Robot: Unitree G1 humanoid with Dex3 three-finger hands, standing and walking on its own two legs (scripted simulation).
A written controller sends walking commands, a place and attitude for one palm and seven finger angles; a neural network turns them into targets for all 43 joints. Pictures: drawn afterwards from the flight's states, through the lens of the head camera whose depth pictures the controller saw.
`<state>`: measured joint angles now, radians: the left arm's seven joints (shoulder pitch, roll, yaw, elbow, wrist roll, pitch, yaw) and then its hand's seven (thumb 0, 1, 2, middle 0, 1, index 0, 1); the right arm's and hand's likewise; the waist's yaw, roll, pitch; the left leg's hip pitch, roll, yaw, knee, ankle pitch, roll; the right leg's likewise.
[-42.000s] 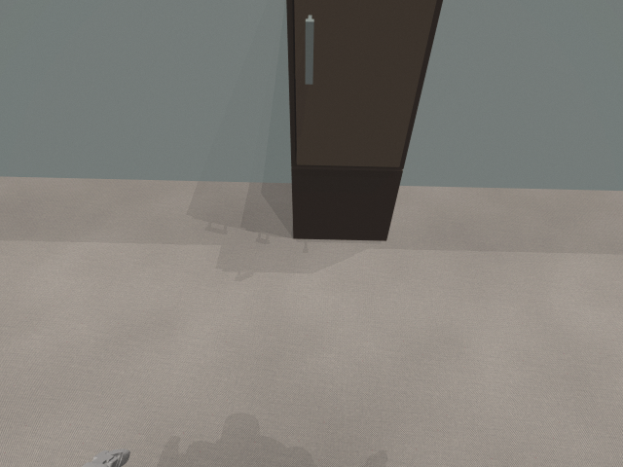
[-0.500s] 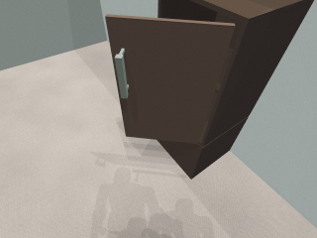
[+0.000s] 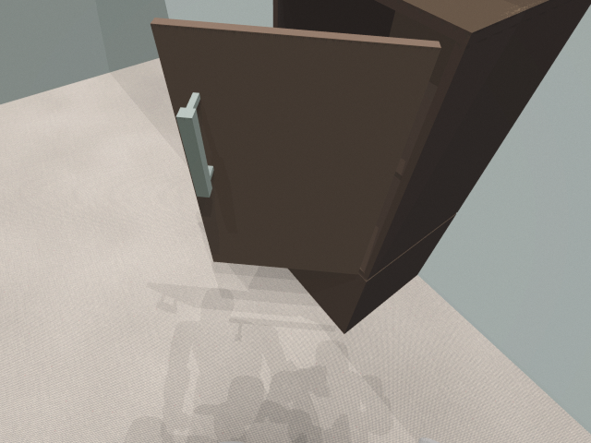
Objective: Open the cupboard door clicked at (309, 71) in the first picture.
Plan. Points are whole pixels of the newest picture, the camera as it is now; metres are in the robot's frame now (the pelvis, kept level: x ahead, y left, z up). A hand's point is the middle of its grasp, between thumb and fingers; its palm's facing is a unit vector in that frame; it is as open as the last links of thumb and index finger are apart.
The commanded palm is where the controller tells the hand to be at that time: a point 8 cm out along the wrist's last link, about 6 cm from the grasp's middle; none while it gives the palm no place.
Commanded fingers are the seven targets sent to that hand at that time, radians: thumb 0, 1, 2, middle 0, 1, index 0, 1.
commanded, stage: come to a stop and stand still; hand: left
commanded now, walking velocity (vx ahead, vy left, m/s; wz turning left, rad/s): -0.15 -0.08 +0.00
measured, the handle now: (199, 148) +0.52 +0.21 +0.08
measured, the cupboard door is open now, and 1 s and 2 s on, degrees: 48 48 48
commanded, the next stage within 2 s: look again from close up in 0.88 s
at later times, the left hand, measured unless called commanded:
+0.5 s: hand out of the picture +0.02 +0.12 -0.17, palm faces +0.09 -0.98 -0.19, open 7.3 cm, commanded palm none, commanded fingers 0.00 0.90 0.90 -0.20 -0.30 -0.20 -0.30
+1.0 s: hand out of the picture -0.09 +0.08 -0.17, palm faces +0.10 -0.98 -0.14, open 7.4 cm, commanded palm none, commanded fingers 0.00 0.90 0.90 -0.20 -0.30 -0.20 -0.30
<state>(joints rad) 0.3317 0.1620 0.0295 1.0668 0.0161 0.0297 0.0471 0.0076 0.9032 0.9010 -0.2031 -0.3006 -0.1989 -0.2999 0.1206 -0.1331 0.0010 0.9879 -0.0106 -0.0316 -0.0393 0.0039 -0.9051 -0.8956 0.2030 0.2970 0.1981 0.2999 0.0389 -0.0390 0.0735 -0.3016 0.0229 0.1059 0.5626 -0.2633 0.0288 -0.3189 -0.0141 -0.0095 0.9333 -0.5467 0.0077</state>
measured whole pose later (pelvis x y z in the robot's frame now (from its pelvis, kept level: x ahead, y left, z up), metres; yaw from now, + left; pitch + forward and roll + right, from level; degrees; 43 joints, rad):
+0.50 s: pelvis -0.03 -0.06 +0.00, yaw +3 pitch +0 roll +1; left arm 0.23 0.18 0.03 0.98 0.01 0.01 0.03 0.00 0.92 0.90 -0.20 -0.30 -0.20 -0.30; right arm 0.27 -0.14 -0.02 1.06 -0.02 0.01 -0.02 0.01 -0.91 -0.90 0.20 0.30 0.20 0.30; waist 0.00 -0.04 0.03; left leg -0.22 0.01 0.05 0.53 -0.30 0.00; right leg -0.27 0.01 -0.10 0.58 -0.30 -0.06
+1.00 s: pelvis -0.05 -0.07 +0.01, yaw +2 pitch -1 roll +0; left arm 0.35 0.11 0.00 1.13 0.01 -0.01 0.03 0.01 0.90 0.90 -0.20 -0.30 -0.20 -0.30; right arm 0.34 -0.10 0.02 1.14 -0.02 0.00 -0.03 0.01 -0.91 -0.90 0.20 0.30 0.20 0.30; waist 0.02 -0.01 0.02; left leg -0.19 0.04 0.05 0.44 -0.24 -0.01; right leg -0.20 0.03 -0.10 0.41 -0.20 -0.07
